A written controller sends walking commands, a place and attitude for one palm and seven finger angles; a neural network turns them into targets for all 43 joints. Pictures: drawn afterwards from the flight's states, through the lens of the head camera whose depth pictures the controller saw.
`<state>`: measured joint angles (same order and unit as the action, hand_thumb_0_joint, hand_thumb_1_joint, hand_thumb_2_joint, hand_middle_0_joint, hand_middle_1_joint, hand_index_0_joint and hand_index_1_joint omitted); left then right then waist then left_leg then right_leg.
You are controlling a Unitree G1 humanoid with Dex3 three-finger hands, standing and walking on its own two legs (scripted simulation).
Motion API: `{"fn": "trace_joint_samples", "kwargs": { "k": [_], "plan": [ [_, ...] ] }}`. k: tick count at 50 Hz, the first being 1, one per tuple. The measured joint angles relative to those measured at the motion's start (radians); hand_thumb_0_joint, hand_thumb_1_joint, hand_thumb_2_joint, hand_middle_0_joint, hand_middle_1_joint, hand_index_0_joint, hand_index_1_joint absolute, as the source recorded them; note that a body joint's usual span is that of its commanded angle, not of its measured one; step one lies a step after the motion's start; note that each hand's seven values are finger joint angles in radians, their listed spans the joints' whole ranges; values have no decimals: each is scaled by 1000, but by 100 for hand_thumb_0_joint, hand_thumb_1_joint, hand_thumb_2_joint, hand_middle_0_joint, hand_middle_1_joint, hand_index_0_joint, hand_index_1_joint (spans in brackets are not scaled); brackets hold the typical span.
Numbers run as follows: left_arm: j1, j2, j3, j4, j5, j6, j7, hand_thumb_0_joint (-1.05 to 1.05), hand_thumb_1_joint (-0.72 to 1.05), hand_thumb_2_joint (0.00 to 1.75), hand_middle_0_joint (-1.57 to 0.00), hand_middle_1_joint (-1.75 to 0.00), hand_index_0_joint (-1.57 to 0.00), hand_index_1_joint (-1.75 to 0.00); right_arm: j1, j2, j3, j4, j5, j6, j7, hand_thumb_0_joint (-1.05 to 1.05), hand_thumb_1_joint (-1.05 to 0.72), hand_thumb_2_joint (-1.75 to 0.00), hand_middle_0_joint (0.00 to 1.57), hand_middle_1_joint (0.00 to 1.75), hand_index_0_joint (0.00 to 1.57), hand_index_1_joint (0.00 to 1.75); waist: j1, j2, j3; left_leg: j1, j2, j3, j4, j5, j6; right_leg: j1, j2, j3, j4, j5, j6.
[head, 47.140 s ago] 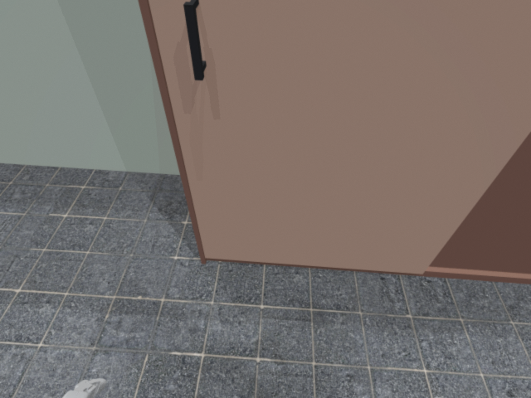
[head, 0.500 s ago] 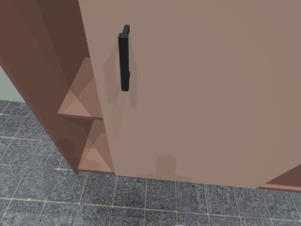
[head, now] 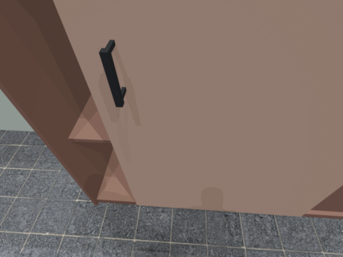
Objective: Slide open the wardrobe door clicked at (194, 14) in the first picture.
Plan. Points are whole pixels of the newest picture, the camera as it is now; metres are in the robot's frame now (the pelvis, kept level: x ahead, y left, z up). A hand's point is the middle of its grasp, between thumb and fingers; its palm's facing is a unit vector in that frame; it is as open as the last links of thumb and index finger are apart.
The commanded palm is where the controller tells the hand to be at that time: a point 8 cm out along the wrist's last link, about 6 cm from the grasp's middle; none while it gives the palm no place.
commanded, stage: come to a stop and stand still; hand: left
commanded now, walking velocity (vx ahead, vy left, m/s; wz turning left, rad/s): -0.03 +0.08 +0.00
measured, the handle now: (115, 75) +0.47 +0.17 +0.19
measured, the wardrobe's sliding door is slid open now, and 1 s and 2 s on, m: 0.25 0.25 0.25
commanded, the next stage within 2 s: look again from close up in 0.84 s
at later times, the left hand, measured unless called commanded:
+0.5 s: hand out of the picture +0.01 +0.27 -0.19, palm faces +0.03 -0.98 -0.21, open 7.4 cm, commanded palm none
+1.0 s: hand out of the picture -0.03 +0.27 -0.19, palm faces -0.03 -0.98 -0.18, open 7.4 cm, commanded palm none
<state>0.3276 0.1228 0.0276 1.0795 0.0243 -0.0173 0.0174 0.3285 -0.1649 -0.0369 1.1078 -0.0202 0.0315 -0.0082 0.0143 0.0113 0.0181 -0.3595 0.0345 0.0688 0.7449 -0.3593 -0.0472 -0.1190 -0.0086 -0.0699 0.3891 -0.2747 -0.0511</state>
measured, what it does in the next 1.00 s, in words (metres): steps to the left: left foot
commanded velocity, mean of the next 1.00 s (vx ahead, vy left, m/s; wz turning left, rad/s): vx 0.00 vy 0.00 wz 0.00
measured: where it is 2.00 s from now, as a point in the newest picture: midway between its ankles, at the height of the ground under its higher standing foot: outside the picture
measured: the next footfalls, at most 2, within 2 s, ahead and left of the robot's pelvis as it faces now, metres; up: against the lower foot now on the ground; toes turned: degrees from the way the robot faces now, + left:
left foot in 0.14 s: +0.05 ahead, +0.14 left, +0.00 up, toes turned +5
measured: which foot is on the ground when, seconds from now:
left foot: up 0.00-0.12, down 0.14-1.00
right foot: down 0.00-1.00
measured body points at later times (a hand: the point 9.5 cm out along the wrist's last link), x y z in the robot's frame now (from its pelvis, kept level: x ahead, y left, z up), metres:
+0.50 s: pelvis -0.01 +0.09 -0.02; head +0.00 +0.10 +0.43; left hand +0.01 +0.32 -0.18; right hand +0.08 -0.13 -0.16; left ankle +0.01 +0.14 -0.75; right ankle -0.04 -0.08 -0.75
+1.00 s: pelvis -0.03 +0.10 -0.01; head -0.01 +0.11 +0.44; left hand -0.03 +0.32 -0.17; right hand -0.04 -0.13 -0.16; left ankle +0.01 +0.14 -0.75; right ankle -0.04 -0.08 -0.75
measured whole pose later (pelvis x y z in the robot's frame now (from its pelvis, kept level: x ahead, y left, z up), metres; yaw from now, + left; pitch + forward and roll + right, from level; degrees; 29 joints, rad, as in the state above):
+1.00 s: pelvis -0.03 +0.10 -0.01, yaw -1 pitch -1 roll +0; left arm 0.32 0.17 -0.01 1.08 0.02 0.01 0.03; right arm 0.31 -0.15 0.00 1.10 -0.01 -0.01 -0.01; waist -0.01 -0.02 0.04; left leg -0.22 -0.07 0.15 0.40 -0.18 0.12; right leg -0.18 -0.10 0.01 0.45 -0.26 0.04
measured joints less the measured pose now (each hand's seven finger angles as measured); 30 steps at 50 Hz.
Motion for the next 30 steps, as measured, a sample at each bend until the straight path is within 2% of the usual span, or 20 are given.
{"fn": "trace_joint_samples", "kwargs": {
  "k": [4,6,7,8,9,10,13,16,20,24,30],
  "plan": [
    [22,-10,2,27,2,5,6,0,91,89,-20,-30,-20,-30,-56,9,6,-16,10,-3,-7,1,-91,-90,20,30,20,30,26,-15,22,55,-14,6,-115,11,0,-17,-10,5,40,-23,9],
    [33,-10,4,41,-1,12,9,0,91,89,-20,-30,-20,-30,-82,5,5,-25,11,-14,-17,1,-92,-90,20,30,20,30,31,-19,27,110,-14,9,-234,104,7,-31,-11,4,82,-49,19],
    [39,-12,4,47,-2,17,10,0,91,89,-20,-30,-20,-30,-89,-1,5,-30,12,-23,-19,1,-92,-90,20,30,20,30,30,-10,25,135,-5,8,-278,156,23,-41,-3,-2,110,-67,24],
    [37,-13,-1,56,-2,14,19,0,91,89,-20,-30,-20,-30,-101,-6,4,-37,13,-26,-20,1,-92,-90,20,30,20,30,26,-4,29,122,-1,-1,-253,132,38,-43,0,-13,125,-80,30],
    [37,-16,-5,58,0,7,27,0,90,89,-20,-30,-20,-30,-115,-12,6,-52,13,-24,-18,1,-92,-90,20,30,20,30,25,1,37,104,4,-5,-209,98,46,-43,4,-16,127,-63,15],
    [42,-18,-7,54,2,-2,32,0,90,89,-20,-30,-20,-30,-128,-16,6,-68,10,-25,-17,1,-92,-90,20,30,20,30,26,3,43,93,5,-3,-179,70,52,-43,4,-13,130,-62,17],
    [56,-16,-21,40,1,-14,35,0,90,89,-20,-30,-20,-30,-154,-15,6,-105,11,-38,-20,1,-92,-90,20,30,20,30,18,-9,38,98,-14,18,-170,59,73,-53,-18,8,159,-83,51],
    [49,-1,-27,22,1,1,35,1,90,89,-20,-30,-20,-30,-154,-6,13,-127,11,-49,-20,0,-92,-90,20,30,20,30,12,-13,18,105,-33,28,-160,44,96,-52,-38,17,180,-87,67],
    [9,30,-27,-11,3,18,38,1,90,89,-20,-30,-20,-30,-148,13,29,-132,9,-44,-17,0,-91,-90,20,30,20,30,16,-19,0,103,-51,37,-145,35,120,-39,-56,30,163,-95,100],
    [-30,54,-27,-48,2,28,34,0,91,89,-20,-30,-20,-30,-138,25,32,-139,9,-44,-15,-1,-92,-90,20,30,20,30,11,-23,-1,101,-68,48,-169,57,139,-50,-71,39,154,-75,90],
    [-54,73,-26,-75,2,36,25,0,91,89,-20,-30,-20,-30,-113,0,29,-136,4,-43,-14,-1,-93,-90,21,30,20,30,-3,-22,2,102,-93,71,-233,103,163,-73,-91,62,130,-46,64]
  ]
}}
